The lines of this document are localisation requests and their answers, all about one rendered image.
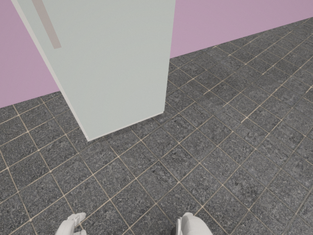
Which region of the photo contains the right robot thigh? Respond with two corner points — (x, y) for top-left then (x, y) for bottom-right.
(176, 215), (213, 235)

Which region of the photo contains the left robot hand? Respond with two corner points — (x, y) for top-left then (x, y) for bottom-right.
(55, 212), (87, 235)

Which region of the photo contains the handle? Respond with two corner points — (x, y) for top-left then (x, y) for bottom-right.
(32, 0), (61, 49)

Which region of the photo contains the fridge door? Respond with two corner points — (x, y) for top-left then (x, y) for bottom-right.
(17, 0), (176, 139)

